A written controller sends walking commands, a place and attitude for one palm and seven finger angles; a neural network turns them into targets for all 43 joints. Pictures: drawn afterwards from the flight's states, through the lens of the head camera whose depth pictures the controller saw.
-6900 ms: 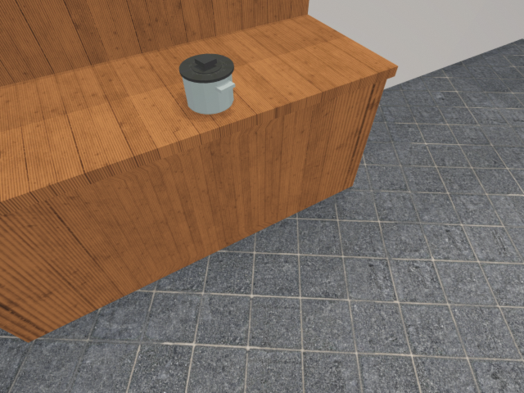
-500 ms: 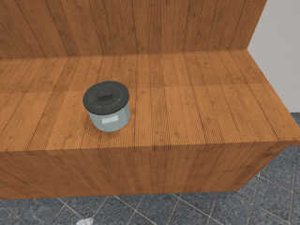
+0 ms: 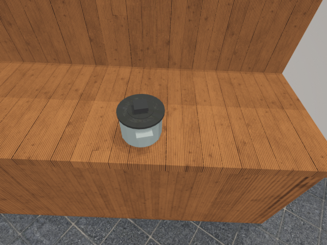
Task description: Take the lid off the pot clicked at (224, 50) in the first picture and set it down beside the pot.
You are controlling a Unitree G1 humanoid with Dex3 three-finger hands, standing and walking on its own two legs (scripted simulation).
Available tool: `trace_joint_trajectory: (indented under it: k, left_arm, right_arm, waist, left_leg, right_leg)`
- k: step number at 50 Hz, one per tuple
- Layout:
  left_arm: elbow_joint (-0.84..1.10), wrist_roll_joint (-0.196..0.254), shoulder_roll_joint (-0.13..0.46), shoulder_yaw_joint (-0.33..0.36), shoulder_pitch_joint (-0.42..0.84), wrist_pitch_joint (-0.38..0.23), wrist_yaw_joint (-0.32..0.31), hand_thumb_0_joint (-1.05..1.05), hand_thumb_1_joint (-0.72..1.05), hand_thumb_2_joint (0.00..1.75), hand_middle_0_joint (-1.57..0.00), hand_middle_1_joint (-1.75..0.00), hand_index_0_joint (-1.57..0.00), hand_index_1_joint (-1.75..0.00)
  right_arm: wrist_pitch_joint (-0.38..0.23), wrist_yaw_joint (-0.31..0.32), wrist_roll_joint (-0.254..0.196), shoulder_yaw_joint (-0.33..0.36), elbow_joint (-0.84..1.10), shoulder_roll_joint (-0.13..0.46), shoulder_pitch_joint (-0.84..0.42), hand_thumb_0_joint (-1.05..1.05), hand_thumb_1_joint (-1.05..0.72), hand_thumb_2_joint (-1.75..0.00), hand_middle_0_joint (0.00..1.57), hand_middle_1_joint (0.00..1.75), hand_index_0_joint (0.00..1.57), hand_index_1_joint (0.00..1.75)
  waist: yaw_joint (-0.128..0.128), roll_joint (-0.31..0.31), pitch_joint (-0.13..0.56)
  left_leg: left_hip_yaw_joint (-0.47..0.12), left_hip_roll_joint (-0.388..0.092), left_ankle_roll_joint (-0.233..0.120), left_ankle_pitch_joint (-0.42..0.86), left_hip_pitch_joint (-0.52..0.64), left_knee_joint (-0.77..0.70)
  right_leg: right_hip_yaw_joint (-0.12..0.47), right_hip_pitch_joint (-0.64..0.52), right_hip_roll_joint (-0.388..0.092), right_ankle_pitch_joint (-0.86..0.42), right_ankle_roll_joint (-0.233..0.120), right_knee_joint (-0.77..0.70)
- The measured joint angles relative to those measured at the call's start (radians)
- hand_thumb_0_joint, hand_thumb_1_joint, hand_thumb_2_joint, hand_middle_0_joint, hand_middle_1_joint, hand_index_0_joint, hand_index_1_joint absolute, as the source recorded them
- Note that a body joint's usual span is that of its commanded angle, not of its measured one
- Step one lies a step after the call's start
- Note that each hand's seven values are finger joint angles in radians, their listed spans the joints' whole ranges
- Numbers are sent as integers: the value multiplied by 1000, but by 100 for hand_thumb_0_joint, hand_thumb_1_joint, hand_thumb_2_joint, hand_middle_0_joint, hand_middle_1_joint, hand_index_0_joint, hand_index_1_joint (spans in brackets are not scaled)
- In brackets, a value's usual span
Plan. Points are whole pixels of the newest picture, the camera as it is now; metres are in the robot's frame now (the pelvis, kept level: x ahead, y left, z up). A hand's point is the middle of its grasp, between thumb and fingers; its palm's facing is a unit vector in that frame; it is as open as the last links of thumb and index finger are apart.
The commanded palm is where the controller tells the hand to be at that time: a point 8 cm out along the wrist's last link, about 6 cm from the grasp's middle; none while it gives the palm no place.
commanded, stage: come to a stop and stand still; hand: left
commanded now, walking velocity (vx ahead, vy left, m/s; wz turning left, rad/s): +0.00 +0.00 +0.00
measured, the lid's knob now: (140, 105) +0.51 +0.13 +0.04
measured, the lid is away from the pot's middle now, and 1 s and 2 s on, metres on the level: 0.00 0.00 0.00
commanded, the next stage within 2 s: look again from close up in 0.56 s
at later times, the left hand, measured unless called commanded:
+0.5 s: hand out of the picture -0.03 +0.14 -0.17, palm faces +0.04 -0.98 -0.17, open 7.4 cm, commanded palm none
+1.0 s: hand out of the picture +0.02 +0.19 -0.18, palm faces +0.04 -0.98 -0.20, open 7.4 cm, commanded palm none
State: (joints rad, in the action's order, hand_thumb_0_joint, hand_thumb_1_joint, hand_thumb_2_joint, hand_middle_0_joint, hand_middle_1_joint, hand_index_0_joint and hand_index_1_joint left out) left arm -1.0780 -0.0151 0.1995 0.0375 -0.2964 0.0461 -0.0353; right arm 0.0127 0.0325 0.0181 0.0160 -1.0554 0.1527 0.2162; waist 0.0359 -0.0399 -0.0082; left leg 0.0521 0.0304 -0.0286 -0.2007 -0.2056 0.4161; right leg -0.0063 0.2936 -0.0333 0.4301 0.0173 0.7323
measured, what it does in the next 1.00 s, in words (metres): steps on the spot: right foot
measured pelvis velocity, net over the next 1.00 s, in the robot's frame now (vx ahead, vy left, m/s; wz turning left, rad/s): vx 0.01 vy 0.01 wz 0.00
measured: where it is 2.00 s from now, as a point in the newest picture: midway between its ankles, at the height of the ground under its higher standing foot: outside the picture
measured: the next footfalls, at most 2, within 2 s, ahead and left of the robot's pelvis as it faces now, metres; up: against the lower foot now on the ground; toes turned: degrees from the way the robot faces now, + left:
right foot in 0.06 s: +0.01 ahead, -0.11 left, +0.00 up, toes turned -1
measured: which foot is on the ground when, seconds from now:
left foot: down 0.00-1.00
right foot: up 0.00-0.04, down 0.06-1.00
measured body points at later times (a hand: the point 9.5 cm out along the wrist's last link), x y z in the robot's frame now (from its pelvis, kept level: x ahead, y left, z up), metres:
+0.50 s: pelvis -0.01 -0.02 +0.00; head -0.01 -0.02 +0.45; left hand -0.03 +0.19 -0.16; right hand -0.06 -0.23 -0.16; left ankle +0.01 +0.11 -0.74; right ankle -0.03 -0.11 -0.74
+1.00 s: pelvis +0.01 +0.01 -0.01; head +0.02 +0.02 +0.44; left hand +0.02 +0.24 -0.17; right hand +0.02 -0.21 -0.16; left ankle +0.01 +0.11 -0.74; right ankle -0.03 -0.11 -0.74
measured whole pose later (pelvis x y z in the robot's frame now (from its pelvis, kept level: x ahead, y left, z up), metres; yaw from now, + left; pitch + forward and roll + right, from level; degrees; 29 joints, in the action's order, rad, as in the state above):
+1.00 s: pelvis +0.01 +0.01 -0.01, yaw +0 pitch +0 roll -1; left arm -1.04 -0.01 0.15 0.00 -0.31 -0.02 -0.05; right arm -0.02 0.02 0.02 0.00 -1.06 0.16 0.30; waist 0.00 0.00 0.00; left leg 0.04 0.01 -0.04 -0.31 -0.28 0.58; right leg -0.02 0.19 -0.01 0.36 0.01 0.54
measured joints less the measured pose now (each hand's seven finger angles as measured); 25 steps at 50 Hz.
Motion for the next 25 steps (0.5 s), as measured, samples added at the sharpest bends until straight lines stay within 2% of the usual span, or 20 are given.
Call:
trace_joint_trajectory:
  k: [3,4,8,25]
  left_arm:
    - [-25,2,-11,-13,-20,-15,-3,1,91,90,-19,-30,-20,-30]
    - [-40,2,-23,-19,-20,-19,-5,1,91,90,-19,-30,-20,-30]
    - [-68,4,-56,-37,-39,-37,-2,1,91,90,-19,-30,-20,-30]
    - [-77,11,-85,-42,-18,-52,0,1,91,90,-20,-30,-20,-30]
  right_arm:
    - [-6,-3,-7,-2,-6,3,-6,0,-93,-90,20,30,20,30]
    - [-7,-2,-11,1,-12,9,-11,0,-94,-90,20,30,20,30]
    - [-2,-7,-14,3,-33,27,-3,0,-94,-90,20,30,20,30]
    - [-3,-6,-7,-16,-125,-20,135,0,-92,-90,20,30,20,30]
  waist:
    - [-3,5,3]
    - [-5,25,-4]
    - [-21,66,1]
    - [-43,46,7]
  left_leg:
    - [13,10,6,-6,-18,22]
    - [10,1,9,-10,-18,30]
    - [-2,-21,21,10,3,1]
    - [-14,-47,38,20,7,-17]
  right_leg:
    - [4,-95,-10,-111,-7,-198]
    - [1,-105,0,-128,-16,-216]
    - [-11,-134,24,-142,-33,-261]
    - [-22,-152,51,-163,-52,-306]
